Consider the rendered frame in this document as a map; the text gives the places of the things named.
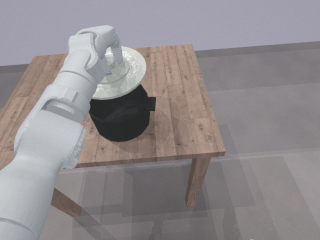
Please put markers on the left robot forearm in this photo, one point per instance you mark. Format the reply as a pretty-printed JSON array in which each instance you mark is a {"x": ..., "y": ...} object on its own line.
[{"x": 70, "y": 94}]

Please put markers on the pot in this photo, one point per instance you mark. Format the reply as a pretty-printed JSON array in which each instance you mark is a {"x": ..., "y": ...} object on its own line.
[{"x": 123, "y": 118}]

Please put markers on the table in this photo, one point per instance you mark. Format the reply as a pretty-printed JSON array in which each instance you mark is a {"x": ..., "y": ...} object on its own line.
[{"x": 183, "y": 125}]

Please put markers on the left robot hand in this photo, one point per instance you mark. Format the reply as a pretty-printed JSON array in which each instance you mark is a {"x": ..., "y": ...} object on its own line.
[{"x": 112, "y": 40}]

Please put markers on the knob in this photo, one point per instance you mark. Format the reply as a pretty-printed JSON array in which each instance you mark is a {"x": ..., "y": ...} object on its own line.
[{"x": 111, "y": 61}]

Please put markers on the lid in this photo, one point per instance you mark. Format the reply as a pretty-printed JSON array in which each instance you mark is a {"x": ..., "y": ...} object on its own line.
[{"x": 125, "y": 77}]

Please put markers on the robot left upper arm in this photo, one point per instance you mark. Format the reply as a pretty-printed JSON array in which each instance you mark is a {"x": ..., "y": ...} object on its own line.
[{"x": 51, "y": 143}]

